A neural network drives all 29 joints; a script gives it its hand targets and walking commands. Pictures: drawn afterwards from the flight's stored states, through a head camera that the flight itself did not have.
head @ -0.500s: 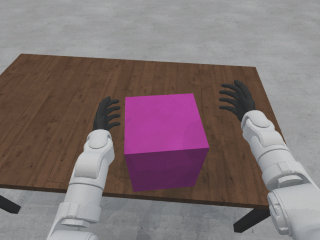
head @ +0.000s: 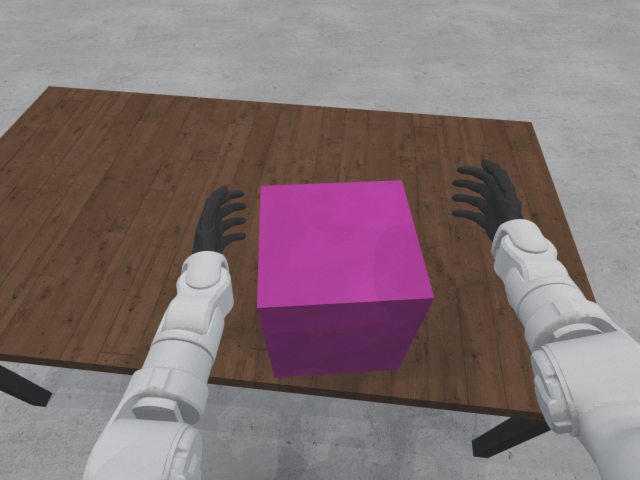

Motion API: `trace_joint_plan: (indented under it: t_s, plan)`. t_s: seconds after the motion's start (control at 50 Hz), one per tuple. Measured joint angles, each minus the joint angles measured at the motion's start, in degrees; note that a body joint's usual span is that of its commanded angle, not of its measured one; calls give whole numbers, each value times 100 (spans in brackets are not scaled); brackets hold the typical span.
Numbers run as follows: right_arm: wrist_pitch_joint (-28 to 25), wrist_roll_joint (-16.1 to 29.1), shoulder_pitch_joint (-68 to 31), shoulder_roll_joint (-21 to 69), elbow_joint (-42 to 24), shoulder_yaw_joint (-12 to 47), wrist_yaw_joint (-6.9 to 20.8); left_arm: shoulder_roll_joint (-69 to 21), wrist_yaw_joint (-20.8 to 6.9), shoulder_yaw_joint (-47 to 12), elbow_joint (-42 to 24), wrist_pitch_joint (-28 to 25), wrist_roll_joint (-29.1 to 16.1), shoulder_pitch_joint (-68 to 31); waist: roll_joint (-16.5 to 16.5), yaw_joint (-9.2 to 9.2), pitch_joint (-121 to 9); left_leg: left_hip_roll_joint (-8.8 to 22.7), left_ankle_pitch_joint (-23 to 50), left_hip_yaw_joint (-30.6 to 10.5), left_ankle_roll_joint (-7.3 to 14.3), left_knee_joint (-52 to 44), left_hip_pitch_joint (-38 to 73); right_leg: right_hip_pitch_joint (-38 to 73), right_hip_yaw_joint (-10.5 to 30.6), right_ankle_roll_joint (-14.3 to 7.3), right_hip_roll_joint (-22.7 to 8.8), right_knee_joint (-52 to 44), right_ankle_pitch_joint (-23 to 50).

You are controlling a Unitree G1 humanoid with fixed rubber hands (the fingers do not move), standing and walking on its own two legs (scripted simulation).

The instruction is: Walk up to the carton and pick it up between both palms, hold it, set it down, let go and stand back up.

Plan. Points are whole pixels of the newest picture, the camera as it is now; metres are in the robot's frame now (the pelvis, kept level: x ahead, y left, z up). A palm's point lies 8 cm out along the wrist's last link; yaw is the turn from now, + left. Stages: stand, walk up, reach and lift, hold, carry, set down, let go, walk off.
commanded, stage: reach and lift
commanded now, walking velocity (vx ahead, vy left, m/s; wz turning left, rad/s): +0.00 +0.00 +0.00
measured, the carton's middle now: (334, 284) +0.41 +0.04 -0.07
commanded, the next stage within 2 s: none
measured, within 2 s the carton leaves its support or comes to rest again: neither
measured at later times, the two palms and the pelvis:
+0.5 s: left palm (224, 280) +0.37 +0.20 -0.02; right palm (474, 243) +0.46 -0.16 +0.00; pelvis +0.02 +0.02 -0.01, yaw -1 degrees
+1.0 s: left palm (233, 286) +0.36 +0.18 -0.02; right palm (440, 249) +0.45 -0.11 -0.01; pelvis +0.01 +0.02 -0.01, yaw -1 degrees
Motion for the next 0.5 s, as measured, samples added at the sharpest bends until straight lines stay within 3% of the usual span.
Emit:
trace_joint_plan:
  t_s: [0.1,0.24,0.5]
  plan:
    - [-491,-42,-2,0,513,0,102,-143,22,1,847,-818,0,-3,0,84,-246,51,-48,-1,0,192,-561,-480,7,6,53,0,55]
    - [-1191,-81,-1,-1,990,-1,166,-264,81,0,1270,-1649,0,60,29,174,-659,139,-174,0,14,542,-1461,-1232,24,34,142,0,130]
    - [-1952,-120,-1,0,1174,1,196,-428,80,-1,1294,-2123,155,253,193,190,-811,141,-257,0,41,716,-2014,-1703,26,78,145,1,135]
